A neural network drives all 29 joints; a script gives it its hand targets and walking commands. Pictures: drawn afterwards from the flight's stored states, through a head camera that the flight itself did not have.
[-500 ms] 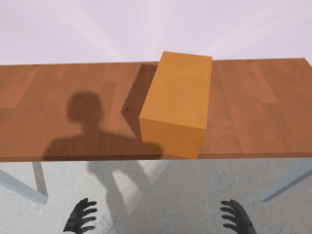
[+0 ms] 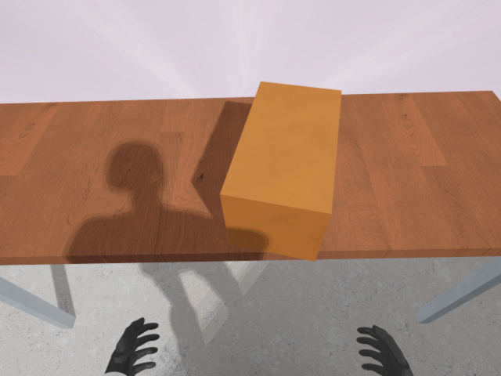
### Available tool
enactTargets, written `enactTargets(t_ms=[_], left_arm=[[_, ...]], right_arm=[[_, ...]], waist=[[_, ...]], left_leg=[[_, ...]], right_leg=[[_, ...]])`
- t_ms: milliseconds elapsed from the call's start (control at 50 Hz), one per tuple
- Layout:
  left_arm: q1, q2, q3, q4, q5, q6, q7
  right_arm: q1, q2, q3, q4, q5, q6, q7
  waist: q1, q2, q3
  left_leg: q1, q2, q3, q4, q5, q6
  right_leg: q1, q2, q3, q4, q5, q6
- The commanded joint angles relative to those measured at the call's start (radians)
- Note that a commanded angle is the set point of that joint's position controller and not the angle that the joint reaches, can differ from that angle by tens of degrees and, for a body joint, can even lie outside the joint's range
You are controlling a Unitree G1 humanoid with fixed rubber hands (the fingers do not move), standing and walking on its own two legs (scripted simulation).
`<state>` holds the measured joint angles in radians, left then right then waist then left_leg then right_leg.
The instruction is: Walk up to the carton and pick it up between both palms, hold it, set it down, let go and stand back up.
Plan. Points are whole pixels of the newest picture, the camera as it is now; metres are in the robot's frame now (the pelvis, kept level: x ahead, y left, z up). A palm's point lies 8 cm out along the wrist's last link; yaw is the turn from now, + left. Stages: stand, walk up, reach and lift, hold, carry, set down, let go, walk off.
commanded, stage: let go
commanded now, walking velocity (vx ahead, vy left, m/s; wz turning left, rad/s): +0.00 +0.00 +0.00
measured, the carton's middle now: (286, 166) +0.48 -0.03 +0.02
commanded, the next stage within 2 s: stand in 0.14 s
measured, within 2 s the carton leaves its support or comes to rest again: neither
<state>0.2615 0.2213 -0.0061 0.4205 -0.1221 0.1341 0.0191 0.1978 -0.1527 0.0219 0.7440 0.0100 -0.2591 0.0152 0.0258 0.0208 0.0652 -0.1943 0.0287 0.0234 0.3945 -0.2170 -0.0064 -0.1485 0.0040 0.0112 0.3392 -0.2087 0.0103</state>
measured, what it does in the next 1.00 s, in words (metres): stands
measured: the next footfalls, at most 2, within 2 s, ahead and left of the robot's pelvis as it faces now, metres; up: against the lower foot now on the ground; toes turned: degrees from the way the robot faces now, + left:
none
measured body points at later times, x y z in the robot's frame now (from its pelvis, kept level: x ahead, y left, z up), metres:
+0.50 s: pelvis +0.00 +0.00 +0.00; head +0.02 +0.01 +0.44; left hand +0.10 +0.29 -0.11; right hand +0.13 -0.28 -0.11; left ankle -0.01 +0.12 -0.75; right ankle -0.02 -0.13 -0.75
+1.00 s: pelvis -0.01 +0.00 +0.00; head +0.01 +0.00 +0.44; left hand +0.06 +0.30 -0.12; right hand +0.11 -0.28 -0.12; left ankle -0.01 +0.12 -0.75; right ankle -0.02 -0.13 -0.75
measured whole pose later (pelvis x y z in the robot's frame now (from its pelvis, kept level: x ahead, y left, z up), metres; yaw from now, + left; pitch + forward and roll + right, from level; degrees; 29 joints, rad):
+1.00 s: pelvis -0.01 +0.00 +0.00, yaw +0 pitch -1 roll -1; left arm 0.26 0.36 -0.01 0.86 -0.06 -0.01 -0.01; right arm 0.20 -0.35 0.02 0.85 -0.01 -0.03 0.01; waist 0.03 0.01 0.05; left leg -0.19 0.03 0.02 0.46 -0.25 -0.01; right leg -0.15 0.00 0.01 0.42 -0.25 0.01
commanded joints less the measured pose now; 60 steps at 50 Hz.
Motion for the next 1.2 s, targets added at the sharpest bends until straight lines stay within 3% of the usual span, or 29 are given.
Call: enactTargets(t_ms=[0, 120, 140, 180, 260, 320, 340, 440, 460, 480, 500, 520, 560, 580, 620, 700, 780, 800, 820, 840, 880, 920, 940, 980, 1020, 1040, 1080, 1140, 1180], left_arm=[[-0.140, 0.099, 0.007, -0.111, 0.113, -0.043, 0.004], [-0.146, 0.116, -0.011, -0.099, 0.104, -0.040, -0.004], [-0.074, 0.275, 0.099, 0.008, 0.178, -0.100, 0.009], [-0.047, 0.293, 0.108, 0.026, 0.170, -0.134, 0.003], [-0.052, 0.271, 0.093, 0.101, 0.189, -0.155, -0.005], [-0.070, 0.267, 0.066, 0.135, 0.165, -0.167, -0.013], [-0.031, 0.277, 0.065, 0.165, 0.172, -0.177, -0.007], [-0.062, 0.347, 0.078, 0.231, 0.166, -0.170, -0.007], [-0.026, 0.324, 0.068, 0.241, 0.154, -0.168, -0.014], [-0.063, 0.343, 0.080, 0.243, 0.168, -0.172, -0.006], [-0.055, 0.330, 0.065, 0.278, 0.155, -0.169, -0.009], [-0.044, 0.336, 0.061, 0.296, 0.154, -0.173, -0.012], [-0.090, 0.330, 0.064, 0.279, 0.157, -0.170, -0.020], [-0.050, 0.350, 0.066, 0.312, 0.150, -0.173, -0.012], [-0.083, 0.335, 0.067, 0.300, 0.150, -0.181, -0.018], [-0.057, 0.344, 0.057, 0.357, 0.160, -0.180, -0.017], [-0.040, 0.361, 0.062, 0.379, 0.141, -0.173, -0.018], [-0.083, 0.357, 0.066, 0.388, 0.156, -0.168, -0.016], [-0.044, 0.361, 0.063, 0.391, 0.155, -0.161, -0.009], [-0.080, 0.371, 0.069, 0.388, 0.155, -0.174, -0.015], [-0.063, 0.380, 0.071, 0.398, 0.148, -0.174, -0.009], [-0.091, 0.340, 0.052, 0.409, 0.152, -0.173, -0.025], [-0.051, 0.334, 0.047, 0.409, 0.139, -0.182, -0.020], [-0.103, 0.309, 0.040, 0.408, 0.147, -0.180, -0.022], [-0.056, 0.355, 0.058, 0.442, 0.146, -0.185, -0.015], [-0.109, 0.354, 0.051, 0.419, 0.160, -0.182, -0.015], [-0.086, 0.353, 0.066, 0.421, 0.146, -0.174, -0.012], [-0.037, 0.343, 0.050, 0.448, 0.146, -0.182, -0.016], [-0.069, 0.383, 0.064, 0.442, 0.157, -0.175, -0.010]], right_arm=[[-0.125, -0.163, -0.135, -0.039, -0.026, -0.047, 0.001], [-0.101, -0.149, -0.122, -0.058, -0.025, -0.033, -0.004], [0.005, -0.355, -0.139, -0.035, -0.059, 0.074, -0.023], [-0.061, -0.342, -0.127, -0.060, -0.053, 0.138, -0.026], [-0.038, -0.302, -0.088, -0.020, -0.041, 0.169, -0.021], [-0.021, -0.373, -0.100, -0.017, -0.039, 0.185, -0.016], [-0.050, -0.364, -0.096, -0.021, -0.044, 0.188, -0.012], [-0.042, -0.366, -0.082, 0.005, -0.044, 0.201, -0.007], [-0.048, -0.419, -0.093, 0.013, -0.050, 0.199, -0.011], [-0.045, -0.372, -0.081, -0.004, -0.044, 0.203, -0.011], [-0.045, -0.409, -0.077, 0.020, -0.039, 0.192, -0.010], [-0.047, -0.410, -0.087, 0.027, -0.035, 0.197, -0.008], [0.021, -0.411, -0.079, 0.024, -0.038, 0.211, -0.012], [-0.023, -0.406, -0.077, 0.030, -0.040, 0.201, -0.012], [-0.039, -0.392, -0.072, 0.032, -0.038, 0.206, -0.012], [-0.017, -0.392, -0.072, 0.044, -0.027, 0.208, -0.016], [-0.023, -0.408, -0.066, 0.047, -0.024, 0.212, -0.012], [-0.054, -0.421, -0.074, 0.066, -0.035, 0.215, -0.011], [-0.007, -0.436, -0.076, 0.075, -0.031, 0.214, -0.007], [-0.009, -0.399, -0.066, 0.083, -0.041, 0.216, -0.019], [-0.015, -0.431, -0.069, 0.088, -0.043, 0.211, -0.017], [-0.030, -0.424, -0.067, 0.086, -0.021, 0.212, -0.017], [-0.041, -0.397, -0.065, 0.085, -0.031, 0.215, -0.019], [-0.077, -0.411, -0.071, 0.085, -0.026, 0.218, -0.020], [-0.025, -0.384, -0.055, 0.094, -0.038, 0.216, -0.018], [-0.052, -0.389, -0.063, 0.089, -0.029, 0.217, -0.017], [-0.072, -0.438, -0.069, 0.110, -0.038, 0.218, -0.017], [0.002, -0.408, -0.058, 0.130, -0.024, 0.216, -0.017], [-0.040, -0.416, -0.063, 0.115, -0.035, 0.221, -0.014]], waist=[[-0.014, 0.013, -0.150], [-0.018, -0.012, -0.120], [-0.004, -0.064, -0.299], [0.010, -0.003, -0.238], [0.007, -0.077, -0.152], [-0.031, 0.014, -0.165], [-0.006, -0.018, -0.137], [-0.024, -0.030, -0.196], [0.007, 0.007, -0.170], [-0.026, 0.018, -0.174], [0.011, 0.055, -0.153], [-0.010, -0.030, -0.136], [-0.040, 0.030, -0.163], [-0.007, 0.026, -0.188], [-0.007, 0.040, -0.224], [-0.024, -0.028, -0.130], [-0.014, 0.006, -0.144], [-0.014, -0.049, -0.149], [-0.016, 0.051, -0.145], [-0.038, 0.040, -0.142], [-0.008, -0.036, -0.078], [-0.034, 0.038, -0.116], [-0.006, 0.012, -0.126], [-0.025, -0.046, -0.129], [-0.019, 0.038, -0.104], [-0.027, -0.009, -0.103], [0.005, 0.025, -0.113], [-0.020, -0.041, -0.137], [-0.018, -0.005, -0.133]], left_leg=[[0.246, -0.011, 0.021, -0.011, 0.309, -0.042], [0.245, -0.012, 0.019, -0.023, 0.253, -0.032], [0.131, 0.082, -0.077, 0.047, 0.424, 0.011], [0.048, 0.064, -0.063, 0.042, 0.281, 0.021], [0.010, 0.075, -0.084, 0.026, 0.140, 0.033], [0.029, 0.058, -0.073, 0.020, 0.089, 0.039], [-0.003, 0.076, -0.104, 0.001, 0.082, 0.053], [0.067, 0.071, -0.086, 0.000, 0.202, 0.044], [0.043, 0.062, -0.098, 0.010, 0.201, 0.053], [0.064, 0.069, -0.089, -0.007, 0.212, 0.046], [0.023, 0.081, -0.117, -0.004, 0.224, 0.052], [0.056, 0.076, -0.098, -0.026, 0.216, 0.048], [0.051, 0.081, -0.090, 0.001, 0.265, 0.042], [0.073, 0.084, -0.101, -0.003, 0.273, 0.048], [0.098, 0.082, -0.097, -0.015, 0.309, 0.043], [0.048, 0.081, -0.108, -0.020, 0.215, 0.060], [0.060, 0.091, -0.116, -0.027, 0.189, 0.055], [0.071, 0.102, -0.125, -0.040, 0.196, 0.053], [0.065, 0.064, -0.102, -0.032, 0.189, 0.048], [0.077, 0.083, -0.084, -0.022, 0.192, 0.046], [0.027, 0.088, -0.103, -0.034, 0.171, 0.057], [0.084, 0.089, -0.106, -0.024, 0.180, 0.051], [0.071, 0.090, -0.126, -0.044, 0.161, 0.067], [0.051, 0.093, -0.137, -0.049, 0.164, 0.058], [0.047, 0.089, -0.122, -0.047, 0.163, 0.061], [0.071, 0.086, -0.122, -0.040, 0.168, 0.045], [0.050, 0.087, -0.111, -0.040, 0.165, 0.053], [0.059, 0.095, -0.119, -0.037, 0.191, 0.059], [0.091, 0.076, -0.099, -0.041, 0.195, 0.051]], right_leg=[[-0.011, 0.038, -0.048, -0.025, 0.174, -0.026], [-0.026, 0.027, -0.048, -0.035, 0.149, -0.027], [0.022, -0.093, 0.028, 0.110, 0.293, -0.032], [0.048, -0.104, 0.044, 0.111, 0.189, -0.023], [-0.007, -0.104, 0.063, 0.081, 0.097, -0.049], [-0.016, -0.100, 0.063, 0.072, 0.127, -0.039], [-0.001, -0.098, 0.054, 0.080, 0.115, -0.035], [0.037, -0.108, 0.066, 0.072, 0.221, -0.037], [0.059, -0.116, 0.082, 0.069, 0.211, -0.047], [0.030, -0.105, 0.066, 0.093, 0.231, -0.044], [0.043, -0.108, 0.084, 0.078, 0.223, -0.052], [0.040, -0.115, 0.072, 0.056, 0.250, -0.050], [0.035, -0.098, 0.067, 0.081, 0.250, -0.051], [0.063, -0.110, 0.073, 0.069, 0.258, -0.038], [0.060, -0.102, 0.054, 0.086, 0.268, -0.043], [0.035, -0.103, 0.073, 0.054, 0.229, -0.046], [0.033, -0.094, 0.064, 0.048, 0.206, -0.042], [0.024, -0.100, 0.049, 0.050, 0.180, -0.044], [0.062, -0.106, 0.078, 0.029, 0.199, -0.042], [0.011, -0.114, 0.097, 0.038, 0.197, -0.046], [0.022, -0.108, 0.086, 0.026, 0.184, -0.038], [-0.017, -0.102, 0.086, 0.013, 0.174, -0.041], [0.031, -0.117, 0.087, 0.034, 0.150, -0.048], [0.029, -0.104, 0.057, 0.040, 0.196, -0.042], [0.027, -0.124, 0.118, 0.016, 0.125, -0.057], [-0.012, -0.112, 0.084, 0.029, 0.173, -0.059], [0.016, -0.114, 0.079, 0.031, 0.167, -0.042], [0.057, -0.128, 0.093, 0.033, 0.236, -0.058], [0.035, -0.107, 0.077, 0.032, 0.255, -0.043]])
